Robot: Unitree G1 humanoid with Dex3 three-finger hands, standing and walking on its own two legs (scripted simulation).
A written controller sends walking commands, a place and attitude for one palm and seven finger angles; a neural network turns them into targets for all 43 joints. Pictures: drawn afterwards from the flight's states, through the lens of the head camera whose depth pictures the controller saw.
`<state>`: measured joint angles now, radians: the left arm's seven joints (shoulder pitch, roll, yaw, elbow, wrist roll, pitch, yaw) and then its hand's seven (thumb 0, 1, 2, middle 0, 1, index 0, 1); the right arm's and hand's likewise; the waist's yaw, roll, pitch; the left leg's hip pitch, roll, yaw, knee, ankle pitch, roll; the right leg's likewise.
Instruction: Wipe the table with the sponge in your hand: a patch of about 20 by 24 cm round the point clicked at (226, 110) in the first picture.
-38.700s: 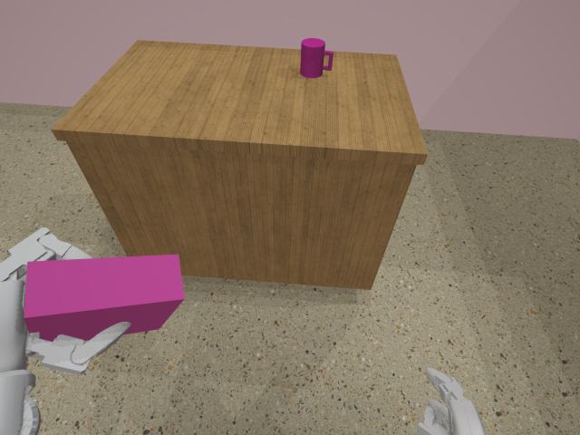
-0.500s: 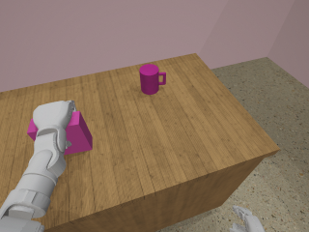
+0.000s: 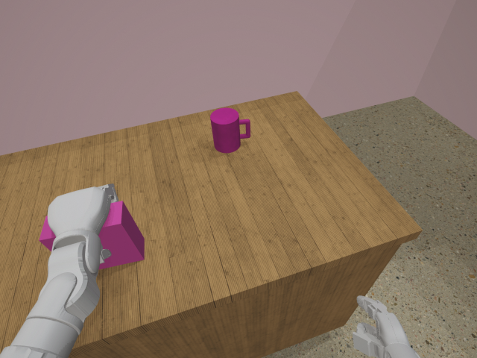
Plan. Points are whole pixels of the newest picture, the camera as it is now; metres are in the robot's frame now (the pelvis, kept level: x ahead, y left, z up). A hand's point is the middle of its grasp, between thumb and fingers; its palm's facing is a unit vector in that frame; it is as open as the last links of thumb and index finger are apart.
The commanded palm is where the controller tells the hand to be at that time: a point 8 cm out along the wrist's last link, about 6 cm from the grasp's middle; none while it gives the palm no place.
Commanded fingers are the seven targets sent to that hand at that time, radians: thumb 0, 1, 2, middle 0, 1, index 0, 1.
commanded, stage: wipe back along the first lane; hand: left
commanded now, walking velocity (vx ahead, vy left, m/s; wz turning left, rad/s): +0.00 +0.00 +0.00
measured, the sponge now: (103, 245) +0.29 +0.30 +0.01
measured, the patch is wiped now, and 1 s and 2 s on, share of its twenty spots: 1.00 1.00 1.00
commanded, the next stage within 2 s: lift the sponge slowly off the table in 0.70 s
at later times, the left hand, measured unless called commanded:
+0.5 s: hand (96, 254) +0.25 +0.27 +0.07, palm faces +0.01 -0.05 -1.00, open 9.4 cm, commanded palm +0.20 +0.26 +0.09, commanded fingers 0.00 0.10 1.30 -1.20 -1.60 -1.20 -1.60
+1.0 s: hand (95, 275) +0.21 +0.25 +0.07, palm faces +0.05 -0.10 -0.99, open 9.4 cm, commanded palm +0.17 +0.24 +0.11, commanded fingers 0.00 0.10 1.30 -1.20 -1.60 -1.20 -1.60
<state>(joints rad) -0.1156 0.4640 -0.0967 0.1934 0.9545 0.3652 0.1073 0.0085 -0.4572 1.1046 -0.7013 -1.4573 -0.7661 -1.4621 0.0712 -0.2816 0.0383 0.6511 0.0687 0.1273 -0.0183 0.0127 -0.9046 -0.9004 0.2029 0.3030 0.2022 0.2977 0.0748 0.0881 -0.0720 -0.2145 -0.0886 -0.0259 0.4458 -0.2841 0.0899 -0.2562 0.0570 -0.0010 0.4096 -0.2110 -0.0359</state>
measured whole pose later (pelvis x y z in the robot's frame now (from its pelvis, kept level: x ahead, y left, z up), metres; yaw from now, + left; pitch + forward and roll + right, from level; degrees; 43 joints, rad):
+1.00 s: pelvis -0.02 -0.02 +0.00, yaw -1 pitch -1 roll +0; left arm 0.20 0.42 -0.10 -0.12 0.92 0.42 0.12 0.01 -0.45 1.09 -0.70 -1.46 -0.78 -1.44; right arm 0.03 -0.27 0.05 0.65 0.06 0.12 -0.02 0.01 -0.90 -0.90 0.20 0.30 0.20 0.30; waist 0.10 0.10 -0.05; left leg -0.14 -0.07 -0.01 0.45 -0.28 0.07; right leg -0.20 0.08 0.02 0.43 -0.21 -0.06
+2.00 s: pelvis -0.02 -0.02 +0.00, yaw -1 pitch -5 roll +0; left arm 0.09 0.48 -0.12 -0.21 0.89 0.47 -0.02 -0.02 -0.49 1.09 -0.76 -1.40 -0.83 -1.38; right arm -0.02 -0.27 0.07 0.67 0.05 0.11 -0.04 0.02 -0.90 -0.90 0.20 0.30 0.20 0.30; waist 0.12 0.10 0.01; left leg -0.05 -0.07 -0.02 0.36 -0.23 0.06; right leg -0.11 0.08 0.02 0.35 -0.16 -0.07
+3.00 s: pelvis -0.04 -0.03 +0.00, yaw -1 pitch -5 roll +0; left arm -0.07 0.56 -0.08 -0.23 0.82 0.53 -0.12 -0.02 -0.49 1.09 -0.76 -1.40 -0.83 -1.38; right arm -0.03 -0.28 0.09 0.65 0.07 0.10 -0.05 0.02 -0.90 -0.90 0.20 0.30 0.20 0.30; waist 0.12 0.11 0.01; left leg -0.08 -0.07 -0.02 0.39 -0.22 0.05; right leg -0.14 0.08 0.01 0.38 -0.15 -0.08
